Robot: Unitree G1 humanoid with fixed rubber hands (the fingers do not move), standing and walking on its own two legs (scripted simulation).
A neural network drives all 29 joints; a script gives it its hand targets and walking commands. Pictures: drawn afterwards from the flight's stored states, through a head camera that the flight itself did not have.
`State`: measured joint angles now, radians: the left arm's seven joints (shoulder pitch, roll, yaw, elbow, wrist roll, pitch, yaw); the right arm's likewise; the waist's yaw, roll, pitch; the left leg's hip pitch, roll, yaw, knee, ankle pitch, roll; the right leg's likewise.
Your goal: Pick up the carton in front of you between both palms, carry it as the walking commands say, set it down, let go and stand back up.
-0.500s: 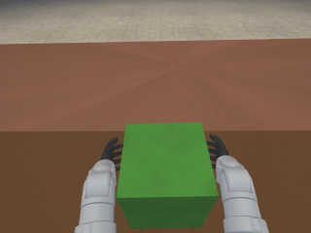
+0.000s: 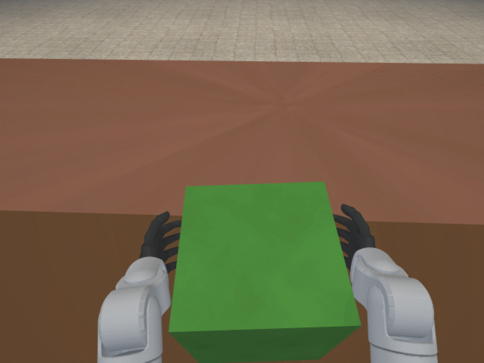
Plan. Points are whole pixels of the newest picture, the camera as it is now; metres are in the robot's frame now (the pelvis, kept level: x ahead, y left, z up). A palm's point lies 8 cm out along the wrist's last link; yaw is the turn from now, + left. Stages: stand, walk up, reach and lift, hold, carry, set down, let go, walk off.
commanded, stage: carry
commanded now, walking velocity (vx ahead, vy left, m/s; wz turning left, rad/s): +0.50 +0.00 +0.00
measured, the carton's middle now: (257, 279) +0.26 +0.00 +0.03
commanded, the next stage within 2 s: none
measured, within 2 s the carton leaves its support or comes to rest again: neither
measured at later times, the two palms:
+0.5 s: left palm (210, 158) +0.51 +0.10 +0.08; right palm (347, 154) +0.53 -0.20 +0.07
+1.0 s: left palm (211, 85) +0.87 +0.12 +0.08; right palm (311, 85) +0.86 -0.18 +0.08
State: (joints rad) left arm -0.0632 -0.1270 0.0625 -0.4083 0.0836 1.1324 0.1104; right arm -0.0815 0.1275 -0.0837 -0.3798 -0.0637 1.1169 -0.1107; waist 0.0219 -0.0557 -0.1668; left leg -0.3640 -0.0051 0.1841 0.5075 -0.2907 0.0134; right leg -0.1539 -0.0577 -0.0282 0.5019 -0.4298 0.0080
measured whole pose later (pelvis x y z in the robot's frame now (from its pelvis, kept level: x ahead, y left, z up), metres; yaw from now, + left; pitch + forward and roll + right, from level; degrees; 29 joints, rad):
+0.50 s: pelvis +0.29 -0.06 +0.00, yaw +2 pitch +4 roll +0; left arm 0.04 -0.13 0.04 -0.49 0.02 1.19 0.14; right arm 0.02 0.13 -0.07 -0.49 -0.02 1.21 -0.16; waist 0.02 0.02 -0.10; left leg -0.36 0.10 0.05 1.17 -0.38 0.01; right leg -0.41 -0.05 -0.28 0.53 -0.19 -0.09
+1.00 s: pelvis +0.63 -0.02 -0.01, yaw -3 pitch +3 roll +1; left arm 0.03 -0.13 0.05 -0.56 0.04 1.22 0.14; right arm 0.01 0.13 -0.04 -0.51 -0.04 1.20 -0.14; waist -0.02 -0.04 -0.08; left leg -0.44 0.05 0.28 0.55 -0.18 0.09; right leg -0.24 -0.08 -0.07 1.11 -0.42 0.01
